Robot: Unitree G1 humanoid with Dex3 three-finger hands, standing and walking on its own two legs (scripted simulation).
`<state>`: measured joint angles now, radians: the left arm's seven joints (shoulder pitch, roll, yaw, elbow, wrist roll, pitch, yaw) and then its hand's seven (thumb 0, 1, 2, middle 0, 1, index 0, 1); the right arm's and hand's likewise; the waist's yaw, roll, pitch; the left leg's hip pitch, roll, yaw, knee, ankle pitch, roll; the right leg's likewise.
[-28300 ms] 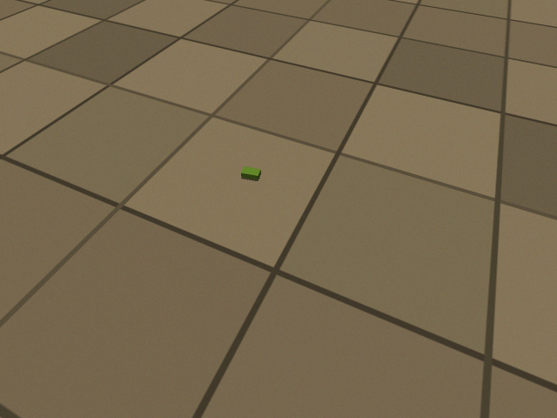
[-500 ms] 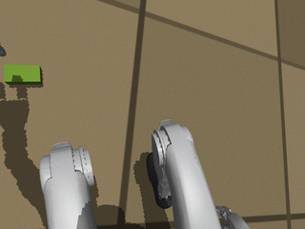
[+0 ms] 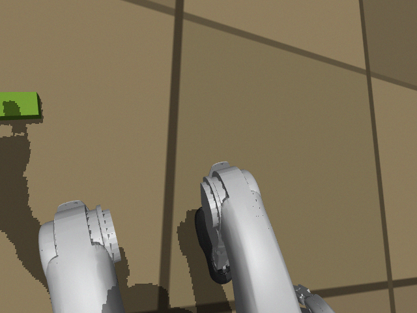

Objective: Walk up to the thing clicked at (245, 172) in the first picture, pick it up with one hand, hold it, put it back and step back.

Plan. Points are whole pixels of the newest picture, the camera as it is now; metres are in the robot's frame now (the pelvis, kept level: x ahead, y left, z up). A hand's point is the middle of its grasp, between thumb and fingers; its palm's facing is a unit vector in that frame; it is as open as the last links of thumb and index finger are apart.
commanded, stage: rise first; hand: left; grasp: from above
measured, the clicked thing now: (14, 106) +0.54 +0.28 -0.30
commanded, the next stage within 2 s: approach in 0.50 s
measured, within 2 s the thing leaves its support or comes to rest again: neither
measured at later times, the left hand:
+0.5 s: hand out of the picture +0.49 +0.33 -0.17, palm faces -0.44 -0.05 -0.89, open 12.6 cm
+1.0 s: hand out of the picture +0.53 +0.26 -0.15, palm faces -0.39 -0.01 -0.92, open 12.6 cm
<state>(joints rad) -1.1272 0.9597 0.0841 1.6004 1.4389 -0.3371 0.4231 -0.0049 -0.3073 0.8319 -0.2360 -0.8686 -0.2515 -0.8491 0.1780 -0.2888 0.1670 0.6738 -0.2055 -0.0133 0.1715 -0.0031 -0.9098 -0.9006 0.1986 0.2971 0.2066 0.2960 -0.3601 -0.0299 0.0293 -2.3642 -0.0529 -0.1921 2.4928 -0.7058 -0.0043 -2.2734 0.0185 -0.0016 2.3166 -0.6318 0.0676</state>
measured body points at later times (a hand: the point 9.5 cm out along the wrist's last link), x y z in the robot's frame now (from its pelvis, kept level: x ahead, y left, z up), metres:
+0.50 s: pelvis +0.00 +0.00 +0.00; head +0.25 +0.11 +0.36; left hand +0.51 +0.33 -0.12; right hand +0.04 -0.27 -0.06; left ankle +0.06 +0.12 -0.28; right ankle +0.12 -0.16 -0.28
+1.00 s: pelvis +0.00 +0.00 +0.00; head +0.25 +0.10 +0.36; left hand +0.55 +0.26 -0.09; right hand +0.02 -0.27 -0.06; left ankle +0.06 +0.12 -0.28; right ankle +0.12 -0.16 -0.28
